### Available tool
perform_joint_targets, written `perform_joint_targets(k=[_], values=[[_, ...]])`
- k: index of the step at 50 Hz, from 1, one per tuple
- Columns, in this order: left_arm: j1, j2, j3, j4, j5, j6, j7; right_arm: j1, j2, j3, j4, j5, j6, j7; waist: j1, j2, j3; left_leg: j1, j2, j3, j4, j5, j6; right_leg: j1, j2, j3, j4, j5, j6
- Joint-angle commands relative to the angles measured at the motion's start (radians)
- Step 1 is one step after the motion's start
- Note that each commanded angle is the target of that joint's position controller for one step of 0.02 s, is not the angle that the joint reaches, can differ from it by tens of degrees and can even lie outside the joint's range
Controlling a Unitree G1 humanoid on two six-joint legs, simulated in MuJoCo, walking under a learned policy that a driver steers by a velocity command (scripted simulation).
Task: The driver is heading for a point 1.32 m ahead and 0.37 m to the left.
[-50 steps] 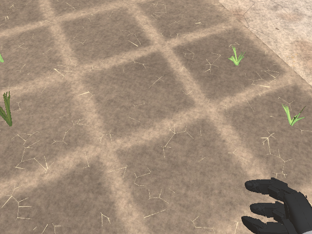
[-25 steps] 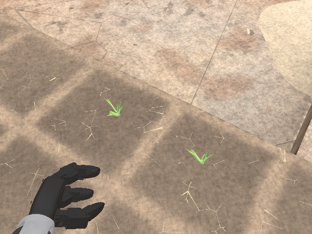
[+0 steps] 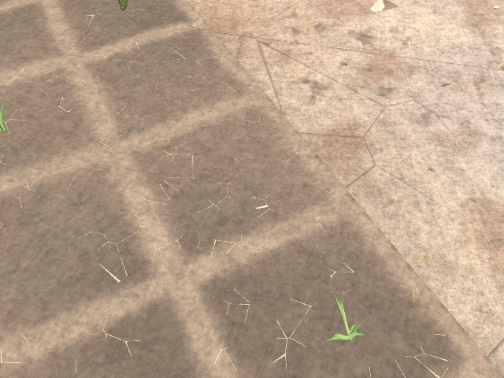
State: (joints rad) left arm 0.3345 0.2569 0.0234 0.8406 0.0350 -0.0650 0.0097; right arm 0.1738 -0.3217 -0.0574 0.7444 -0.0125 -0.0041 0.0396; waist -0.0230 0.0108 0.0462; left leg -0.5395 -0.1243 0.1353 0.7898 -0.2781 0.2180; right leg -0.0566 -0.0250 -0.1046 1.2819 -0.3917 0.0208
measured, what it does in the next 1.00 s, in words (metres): walks ahead, turning left: right foot, then left foot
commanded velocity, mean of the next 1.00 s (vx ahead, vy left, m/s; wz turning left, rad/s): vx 0.39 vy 0.00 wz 0.65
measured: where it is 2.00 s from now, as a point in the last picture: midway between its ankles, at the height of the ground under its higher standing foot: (220, 208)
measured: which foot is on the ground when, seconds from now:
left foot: down 0.00-0.34, up 0.36-0.74, down 0.76-1.00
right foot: up 0.00-0.32, down 0.34-0.76, up 0.78-1.00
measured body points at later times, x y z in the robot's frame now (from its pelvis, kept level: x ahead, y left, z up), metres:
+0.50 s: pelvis +0.38 -0.04 +0.03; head +0.43 -0.01 +0.48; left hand +0.45 +0.27 -0.05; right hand +0.63 -0.26 -0.06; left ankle +0.26 +0.02 -0.57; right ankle +0.53 -0.12 -0.69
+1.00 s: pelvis +0.47 +0.02 +0.04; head +0.48 +0.05 +0.49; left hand +0.38 +0.32 -0.08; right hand +0.77 -0.03 -0.03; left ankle +0.43 +0.13 -0.69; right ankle +0.53 -0.09 -0.63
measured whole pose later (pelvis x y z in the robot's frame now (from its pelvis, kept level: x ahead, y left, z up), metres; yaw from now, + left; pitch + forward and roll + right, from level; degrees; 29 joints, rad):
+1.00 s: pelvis +0.47 +0.02 +0.04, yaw +37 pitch +1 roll +0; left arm 0.17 0.31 0.07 0.80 -0.03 0.05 0.01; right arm 0.05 -0.21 -0.03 0.65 -0.03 0.02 -0.03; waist 0.03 -0.03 0.04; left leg -0.33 0.05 0.13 0.53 -0.22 0.04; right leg -0.47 -0.08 -0.05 1.00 -0.47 0.09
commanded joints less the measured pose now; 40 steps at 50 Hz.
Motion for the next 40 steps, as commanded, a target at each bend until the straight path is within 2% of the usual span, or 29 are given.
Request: perform_joint_targets(k=[1,2,3,5,8,9,12,13,14,15,16,17,18,19,20,21,22,23,24,25,26,28,30,34,36,37,38,39,40], values=[[-0.134,0.162,0.008,-0.222,0.005,-0.075,-0.005,0.252,-0.211,-0.075,0.012,-0.009,0.012,-0.038,-0.063,-0.046,-0.116,0.736,0.373,-0.960,-0.584,-0.233,0.232,-0.834,-0.003,0.214,0.293,0.018,-0.014],[-0.163,0.147,0.003,-0.225,0.015,-0.070,-0.003,0.230,-0.178,-0.065,0.029,-0.004,-0.002,-0.041,-0.013,-0.110,-0.039,0.570,0.331,-0.861,-0.576,-0.125,0.192,-0.764,-0.043,0.211,0.184,0.029,-0.005],[-0.154,0.136,-0.003,-0.221,0.032,-0.050,-0.002,0.202,-0.169,-0.058,0.021,-0.003,-0.020,-0.047,0.024,-0.123,-0.012,0.444,0.285,-0.764,-0.565,-0.021,0.174,-0.689,-0.064,0.213,0.121,0.019,0.009],[-0.149,0.119,-0.011,-0.223,0.041,-0.002,-0.005,0.180,-0.137,-0.042,0.018,0.004,-0.047,-0.044,0.067,-0.114,0.023,0.246,0.215,-0.634,-0.590,0.068,0.160,-0.586,-0.100,0.193,-0.022,-0.011,0.043],[-0.322,0.077,-0.033,-0.302,0.023,0.007,-0.021,0.176,-0.147,-0.049,0.004,0.007,-0.069,-0.037,0.029,-0.072,0.064,0.107,0.123,-0.511,-0.636,0.170,0.125,-0.489,-0.101,0.129,-0.330,0.199,0.061],[-0.361,0.058,-0.041,-0.318,0.012,0.003,-0.026,0.180,-0.148,-0.053,0.005,0.009,-0.068,-0.034,0.010,-0.059,0.073,0.108,0.094,-0.478,-0.610,0.321,0.092,-0.450,-0.078,0.110,-0.439,0.314,0.057],[-0.383,0.046,-0.045,-0.327,-0.004,-0.010,-0.022,0.247,-0.170,-0.069,0.029,0.023,-0.048,-0.025,-0.054,-0.010,-0.010,0.236,0.063,-0.434,-0.457,0.696,-0.008,-0.336,0.030,0.062,-0.644,0.496,0.020],[-0.381,0.058,-0.042,-0.330,-0.004,-0.015,-0.016,0.267,-0.169,-0.071,0.034,0.023,-0.041,-0.028,-0.064,0.009,-0.036,0.282,0.060,-0.453,-0.405,0.733,-0.036,-0.300,0.057,0.073,-0.692,0.495,0.012],[-0.345,0.085,-0.032,-0.324,-0.001,-0.019,-0.006,0.265,-0.170,-0.073,0.030,0.021,-0.038,-0.034,-0.049,0.026,-0.066,0.319,0.050,-0.480,-0.332,0.760,-0.070,-0.239,0.082,0.099,-0.748,0.479,0.006],[-0.410,0.134,0.017,-0.367,-0.055,-0.059,0.007,0.261,-0.070,-0.052,0.011,0.093,-0.035,-0.057,-0.029,-0.018,-0.106,0.306,0.055,-0.586,-0.241,0.555,-0.114,-0.133,0.098,0.191,-0.866,0.493,0.017],[-0.283,0.176,0.039,-0.338,-0.071,-0.071,0.017,0.184,-0.121,-0.055,-0.008,0.081,-0.033,-0.064,0.079,-0.006,-0.181,0.322,0.041,-0.550,-0.108,0.542,-0.147,-0.007,0.072,0.167,-0.912,0.601,0.015],[-0.062,0.194,0.051,-0.282,-0.056,-0.071,0.022,0.139,-0.075,-0.043,-0.047,0.049,-0.028,-0.065,0.159,0.032,-0.333,0.235,0.009,-0.483,0.164,0.289,-0.194,0.251,-0.073,0.250,-0.791,0.668,-0.039],[0.052,0.229,0.047,-0.268,-0.018,-0.058,0.020,0.240,0.060,-0.004,-0.079,-0.008,-0.021,-0.064,0.111,-0.177,-0.475,0.003,-0.070,-0.390,0.490,-0.501,-0.230,0.517,-0.339,0.473,-0.622,1.210,-0.103],[0.038,0.263,0.064,-0.252,-0.010,-0.041,0.005,0.413,-0.041,-0.009,-0.111,0.050,-0.025,-0.051,0.032,-0.398,-0.648,-0.131,-0.010,-0.383,0.747,-0.433,-0.258,0.602,-0.565,0.898,-0.742,0.860,-0.302],[-0.090,0.193,0.061,-0.309,-0.005,-0.024,0.018,0.338,-0.110,-0.025,-0.101,0.063,-0.003,-0.057,0.051,-0.268,-0.541,-0.172,0.090,-0.331,0.777,-0.297,-0.289,0.470,-0.468,0.822,-0.828,0.543,-0.289],[-0.167,0.109,0.041,-0.314,-0.008,-0.006,0.030,0.217,-0.141,-0.040,-0.130,0.065,0.016,-0.062,0.059,-0.180,-0.347,-0.215,0.120,-0.258,0.748,-0.206,-0.302,0.293,-0.394,0.610,-0.865,0.471,-0.245],[-0.219,0.088,0.030,-0.314,-0.010,0.008,0.035,0.177,-0.142,-0.048,-0.141,0.056,0.036,-0.068,0.033,-0.093,-0.242,-0.183,0.151,-0.224,0.759,-0.175,-0.316,0.128,-0.343,0.494,-0.893,0.517,-0.225],[-0.256,0.094,0.033,-0.298,-0.014,0.012,0.034,0.164,-0.134,-0.053,-0.160,0.050,0.049,-0.070,-0.001,-0.079,-0.158,-0.149,0.184,-0.221,0.710,-0.171,-0.314,-0.012,-0.312,0.399,-0.922,0.554,-0.224],[-0.273,0.101,0.041,-0.277,-0.014,0.009,0.030,0.160,-0.100,-0.049,-0.175,0.053,0.060,-0.068,-0.020,-0.096,-0.104,-0.099,0.216,-0.215,0.616,-0.181,-0.305,-0.121,-0.280,0.300,-0.960,0.558,-0.208],[-0.293,0.108,0.051,-0.255,-0.018,0.002,0.026,0.141,-0.055,-0.038,-0.192,0.051,0.064,-0.068,-0.026,-0.120,-0.070,-0.075,0.229,-0.195,0.520,-0.188,-0.303,-0.188,-0.266,0.224,-0.989,0.597,-0.205],[-0.297,0.129,0.062,-0.236,-0.023,0.000,0.022,0.109,-0.027,-0.031,-0.213,0.046,0.062,-0.068,-0.021,-0.131,-0.068,-0.070,0.239,-0.181,0.443,-0.183,-0.305,-0.193,-0.271,0.186,-1.005,0.653,-0.219],[-0.292,0.174,0.083,-0.215,-0.023,-0.001,0.022,0.079,-0.040,-0.032,-0.221,0.035,0.062,-0.057,-0.009,-0.103,-0.137,-0.031,0.265,-0.182,0.319,-0.066,-0.294,-0.138,-0.314,0.148,-1.005,0.688,-0.244],[-0.338,0.195,0.092,-0.212,-0.031,0.008,0.021,0.069,-0.053,-0.036,-0.211,0.035,0.068,-0.041,-0.018,-0.091,-0.167,0.054,0.264,-0.161,0.200,0.045,-0.268,-0.142,-0.315,0.065,-0.998,0.627,-0.230],[-0.317,0.219,0.103,-0.186,-0.059,0.019,0.000,-0.033,-0.087,-0.050,-0.236,0.030,0.085,-0.020,0.014,-0.109,-0.123,0.156,0.212,-0.103,0.004,0.061,-0.222,-0.151,-0.301,-0.013,-0.957,0.506,-0.186],[-0.300,0.227,0.104,-0.171,-0.080,0.025,-0.009,-0.054,-0.082,-0.054,-0.248,0.021,0.083,-0.017,0.007,-0.094,-0.114,0.209,0.175,-0.085,-0.146,0.052,-0.192,-0.124,-0.305,-0.010,-0.884,0.509,-0.162],[-0.287,0.209,0.095,-0.155,-0.089,0.028,-0.014,-0.025,-0.084,-0.058,-0.235,0.013,0.076,-0.023,-0.013,-0.065,-0.123,0.308,0.141,-0.077,-0.266,0.132,-0.168,-0.152,-0.274,-0.031,-0.806,0.490,-0.130],[-0.213,0.163,0.078,-0.129,-0.073,0.028,-0.021,0.025,-0.141,-0.074,-0.223,0.007,0.064,-0.036,-0.018,0.048,-0.156,0.488,0.174,-0.156,-0.353,0.447,-0.133,-0.247,-0.202,-0.083,-0.660,0.418,-0.068],[-0.172,0.094,0.040,-0.156,-0.010,0.027,-0.032,0.049,-0.220,-0.075,-0.245,-0.019,0.050,-0.056,0.006,0.323,-0.235,0.708,0.488,-0.501,-0.339,0.907,0.010,-0.504,-0.084,-0.113,-0.357,-0.222,0.038],[-0.178,0.116,0.045,-0.131,-0.034,0.042,-0.028,0.026,-0.118,-0.034,-0.240,-0.043,0.032,-0.053,-0.024,0.238,-0.349,0.571,0.566,-0.524,-0.362,0.802,0.145,-0.470,-0.087,0.067,-0.216,-0.320,0.064]])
